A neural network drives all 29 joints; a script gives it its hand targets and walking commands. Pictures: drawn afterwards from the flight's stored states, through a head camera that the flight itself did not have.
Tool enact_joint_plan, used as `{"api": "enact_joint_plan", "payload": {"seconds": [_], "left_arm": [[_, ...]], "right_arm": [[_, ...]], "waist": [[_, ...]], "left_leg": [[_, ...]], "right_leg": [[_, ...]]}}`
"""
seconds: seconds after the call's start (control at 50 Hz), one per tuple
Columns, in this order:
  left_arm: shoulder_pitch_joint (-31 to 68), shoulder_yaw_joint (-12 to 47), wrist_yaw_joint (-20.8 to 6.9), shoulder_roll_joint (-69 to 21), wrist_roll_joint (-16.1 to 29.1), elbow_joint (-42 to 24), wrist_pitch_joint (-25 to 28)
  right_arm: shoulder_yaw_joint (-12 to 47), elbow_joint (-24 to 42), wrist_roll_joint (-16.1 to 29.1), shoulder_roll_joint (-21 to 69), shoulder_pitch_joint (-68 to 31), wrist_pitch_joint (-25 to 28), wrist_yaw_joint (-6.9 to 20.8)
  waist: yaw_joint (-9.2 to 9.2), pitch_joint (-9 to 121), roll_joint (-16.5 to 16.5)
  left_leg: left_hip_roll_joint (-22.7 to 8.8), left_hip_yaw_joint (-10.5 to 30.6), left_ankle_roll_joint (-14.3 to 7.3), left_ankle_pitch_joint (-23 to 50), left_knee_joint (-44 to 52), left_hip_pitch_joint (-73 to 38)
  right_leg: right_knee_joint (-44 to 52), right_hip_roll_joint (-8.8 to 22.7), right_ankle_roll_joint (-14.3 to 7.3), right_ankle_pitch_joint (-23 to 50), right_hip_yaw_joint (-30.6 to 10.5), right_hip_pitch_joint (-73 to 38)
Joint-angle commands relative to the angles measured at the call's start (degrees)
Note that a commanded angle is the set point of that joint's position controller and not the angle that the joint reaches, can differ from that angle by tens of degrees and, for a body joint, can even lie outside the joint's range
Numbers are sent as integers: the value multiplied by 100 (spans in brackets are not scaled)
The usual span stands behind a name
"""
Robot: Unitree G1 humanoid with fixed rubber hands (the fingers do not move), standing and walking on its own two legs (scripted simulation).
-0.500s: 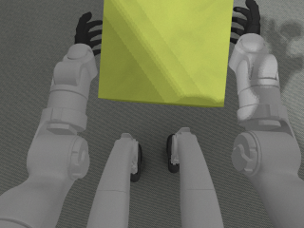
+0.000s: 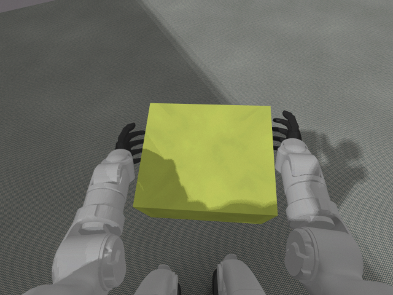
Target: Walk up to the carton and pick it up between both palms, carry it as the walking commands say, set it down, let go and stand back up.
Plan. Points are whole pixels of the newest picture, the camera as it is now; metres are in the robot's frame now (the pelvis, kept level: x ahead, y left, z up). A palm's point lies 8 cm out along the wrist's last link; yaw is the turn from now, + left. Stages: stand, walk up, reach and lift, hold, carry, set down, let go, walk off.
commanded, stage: reach and lift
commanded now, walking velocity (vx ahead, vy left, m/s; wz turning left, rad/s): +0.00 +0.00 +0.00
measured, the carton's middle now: (207, 165) +0.41 -0.03 -0.04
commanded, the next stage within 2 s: hold in 1.56 s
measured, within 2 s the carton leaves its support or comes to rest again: neither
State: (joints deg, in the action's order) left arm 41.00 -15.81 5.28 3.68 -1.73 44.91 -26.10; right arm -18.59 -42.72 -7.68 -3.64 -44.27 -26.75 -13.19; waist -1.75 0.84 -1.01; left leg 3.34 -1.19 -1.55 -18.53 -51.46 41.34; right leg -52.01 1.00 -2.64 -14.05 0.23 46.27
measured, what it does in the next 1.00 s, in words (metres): rises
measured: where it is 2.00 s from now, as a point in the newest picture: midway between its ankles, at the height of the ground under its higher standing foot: outside the picture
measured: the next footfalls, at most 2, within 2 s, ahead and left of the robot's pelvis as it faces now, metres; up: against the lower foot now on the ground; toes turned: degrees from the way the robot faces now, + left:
none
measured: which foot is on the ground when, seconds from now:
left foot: down 0.00-1.00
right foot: down 0.00-1.00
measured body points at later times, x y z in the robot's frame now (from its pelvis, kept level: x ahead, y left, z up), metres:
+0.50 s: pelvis +0.07 +0.01 +0.05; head +0.02 +0.01 +0.50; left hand +0.41 +0.16 +0.09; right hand +0.40 -0.21 +0.11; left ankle +0.08 +0.12 -0.68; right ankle +0.12 -0.09 -0.68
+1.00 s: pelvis +0.07 +0.01 +0.05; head -0.02 +0.02 +0.50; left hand +0.40 +0.16 +0.11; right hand +0.38 -0.21 +0.13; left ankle +0.08 +0.12 -0.68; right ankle +0.12 -0.09 -0.68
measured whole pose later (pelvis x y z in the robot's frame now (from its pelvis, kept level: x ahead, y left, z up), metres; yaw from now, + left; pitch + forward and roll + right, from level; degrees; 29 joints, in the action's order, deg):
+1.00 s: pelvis +0.07 +0.01 +0.05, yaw -1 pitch -5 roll +1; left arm 25.9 -16.3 -2.3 -1.5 -11.2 35.4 -39.3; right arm -23.0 -34.6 -15.1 1.4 -28.8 -37.5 -7.0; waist -1.7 6.9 -0.8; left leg 2.0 -0.5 -1.5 -15.6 -29.2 8.7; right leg -29.7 -0.5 -1.4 -11.3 0.2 13.6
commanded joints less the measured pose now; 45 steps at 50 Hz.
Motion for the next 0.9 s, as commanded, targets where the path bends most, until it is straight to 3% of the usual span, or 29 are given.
{"api": "enact_joint_plan", "payload": {"seconds": [0.0, 0.02, 0.04, 0.06, 0.1, 0.14, 0.16, 0.18, 0.22, 0.24, 0.26, 0.28, 0.3, 0.32, 0.36, 0.38, 0.4, 0.42, 0.44, 0.48, 0.52, 0.6, 0.68, 0.7, 0.72, 0.76, 0.78, 0.8, 0.88], "left_arm": [[3709, 1039, -2795, -5729, -315, -126, 198], [3870, 1166, -2812, -5658, -369, -275, 143], [3662, 1316, -2860, -5913, -277, -329, 104], [3451, 1180, -2841, -5630, -365, -144, -7], [3088, 1351, -2777, -5770, -337, -478, -45], [2488, 919, -2767, -5640, -597, 101, -206], [2959, 1551, -2736, -5748, -256, -690, -103], [2785, 1511, -2703, -5645, -221, -597, -184], [3232, 2164, -2640, -5952, 230, -1750, -62], [3431, 2547, -2618, -6010, 497, -1983, -122], [3215, 2548, -2588, -5991, 549, -2197, -146], [3498, 2610, -2519, -6149, 628, -2519, -97], [2984, 2608, -2467, -6084, 582, -2375, -208], [2912, 2591, -2425, -6132, 581, -2361, -261], [2137, 2320, -2455, -6078, 371, -1746, -498], [2083, 2215, -2467, -6098, 341, -1796, -502], [2210, 2008, -2482, -5914, 173, -1634, -563], [2186, 2206, -2479, -6010, 206, -1929, -607], [2235, 2140, -2490, -6072, 223, -1732, -678], [2277, 2321, -2446, -6063, 337, -2224, -678], [2567, 2270, -2461, -6087, 278, -2092, -759], [2749, 2507, -2424, -6204, 469, -2559, -828], [1898, 2211, -2380, -6324, 232, -1913, -1024], [2168, 2389, -2337, -6321, 273, -2355, -986], [2364, 2335, -2351, -6267, 267, -2403, -973], [2265, 2217, -2310, -6278, 177, -2307, -976], [1954, 1937, -2305, -6169, -42, -1875, -1015], [2484, 2003, -2329, -6307, -12, -2015, -1028], [2877, 1902, -2362, -6111, -25, -2042, -872]], "right_arm": [[1311, -791, 488, 6410, -2180, -254, 3496], [814, -1267, 234, 6164, -1752, -339, 3489], [1267, -602, 462, 6276, -2234, -293, 3514], [1076, -1131, 302, 6159, -1877, -429, 3556], [1238, -721, 397, 6018, -1793, -430, 3579], [926, -889, 183, 5916, -1687, -532, 3541], [1512, -608, 425, 6282, -1552, -520, 3531], [1257, -735, 352, 5990, -1362, -599, 3505], [2053, 240, 789, 6372, -1821, -441, 3525], [2279, 364, 791, 6412, -1552, -533, 3501], [2503, 648, 1083, 6625, -1757, -504, 3464], [2609, 644, 1111, 6546, -1707, -522, 3501], [2734, 807, 1067, 6680, -1695, -615, 3479], [2640, 662, 1049, 6525, -1472, -695, 3521], [2645, 761, 868, 6383, -1515, -896, 3505], [2682, 916, 932, 6442, -1666, -934, 3533], [2380, 448, 673, 6365, -1337, -1049, 3542], [2447, 505, 809, 6495, -1140, -1055, 3526], [2465, 679, 841, 6337, -1395, -1098, 3572], [2686, 1015, 1032, 6511, -1485, -1094, 3618], [2441, 767, 901, 6454, -1443, -1206, 3571], [2417, 738, 801, 6324, -1045, -1300, 3641], [2516, 951, 875, 6157, -1246, -1335, 3665], [2472, 888, 891, 6083, -1161, -1290, 3703], [2437, 852, 805, 6056, -1192, -1309, 3678], [2198, 417, 630, 6032, -752, -1350, 3727], [2088, 120, 519, 5954, -807, -1374, 3748], [1946, 128, 454, 5916, -997, -1361, 3742], [2163, 235, 659, 6258, -1500, -1250, 3815]], "waist": [[-180, 2972, 108], [-472, 2505, 450], [-224, 2928, 419], [-188, 2353, 506], [-136, 2339, 816], [-164, 1699, 502], [-106, 2581, 695], [-206, 1992, 521], [-61, 3072, 516], [-296, 3445, 310], [-67, 3408, 208], [-23, 3483, 487], [90, 3466, 179], [-120, 3389, 262], [3, 2761, -188], [119, 2484, -65], [20, 2237, -340], [95, 2373, 95], [104, 2211, -111], [205, 2712, 1], [-2, 2278, -40], [-88, 2358, 86], [72, 2038, -75], [160, 2083, 358], [83, 2070, 228], [4, 1601, 150], [170, 1313, 190], [3, 1497, 264], [244, 1398, -16]], "left_leg": [[-60, 687, -149, -1301, 1800, -126], [-300, 939, -194, -1851, 2206, 156], [-266, 905, -217, -1472, 2374, -58], [-270, 826, -159, -1503, 2489, 149], [-415, 972, -147, -1200, 2916, -316], [-391, 890, -218, -1358, 3005, -215], [-361, 851, -166, -701, 3025, -651], [-449, 980, -206, -717, 3170, -706], [-356, 909, -65, 501, 3055, -1508], [-265, 878, 21, 1192, 2908, -2052], [-211, 829, -8, 1680, 2788, -2271], [-254, 881, -26, 1483, 2754, -2082], [-220, 878, -41, 1868, 2836, -2502], [-186, 902, -34, 1713, 2783, -2411], [-203, 849, -66, 1276, 2963, -2455], [-266, 831, -118, 1073, 3131, -2291], [-218, 801, -146, 695, 3139, -2232], [-214, 784, -57, 991, 3145, -2430], [-303, 848, -98, 1047, 3236, -2590], [-220, 763, -26, 1533, 3176, -2669], [-229, 746, -5, 986, 3183, -2631], [-322, 832, 76, 1595, 3277, -2906], [-322, 807, 130, 2086, 3293, -3158], [-324, 778, 206, 2228, 3280, -3155], [-267, 742, 199, 2322, 3214, -3296], [-358, 844, 217, 1814, 3402, -3221], [-359, 790, 175, 1438, 3508, -2994], [-446, 889, 172, 1013, 3588, -2820], [-245, 701, 85, 526, 3511, -2711]], "right_leg": [[2006, -360, 143, -1733, -779, -3762], [1834, -490, 126, -1501, -515, -3898], [1867, -470, 99, -887, -471, -4387], [2050, -437, 35, -995, -530, -4282], [1990, -523, 88, -234, -301, -4587], [2155, -475, 99, -391, -302, -4539], [2193, -486, 73, 449, -298, -5137], [2242, -489, 104, 444, -208, -4896], [2242, -495, 100, 1278, -247, -5271], [2362, -491, 109, 1643, -250, -5217], [2416, -422, 153, 1795, -233, -5089], [2365, -365, 119, 1739, -361, -5119], [2506, -373, 128, 1854, -366, -5132], [2500, -400, 143, 1797, -322, -5122], [2712, -410, 194, 1345, -224, -4838], [2786, -416, 183, 1248, -270, -5029], [2794, -464, 246, 991, -222, -4799], [2800, -460, 181, 1154, -240, -4946], [2863, -499, 252, 1063, -196, -4748], [2862, -428, 223, 1531, -347, -5212], [2903, -397, 245, 1245, -298, -5021], [2932, -466, 232, 1587, -264, -5162], [3016, -521, 280, 1723, -231, -5051], [2991, -503, 200, 1679, -304, -5032], [3006, -499, 212, 1772, -308, -4870], [3012, -577, 225, 1327, -157, -4823], [3034, -552, 226, 1171, -145, -4901], [2910, -597, 245, 1034, -135, -5056], [2992, -489, 211, 682, -216, -4756]]}}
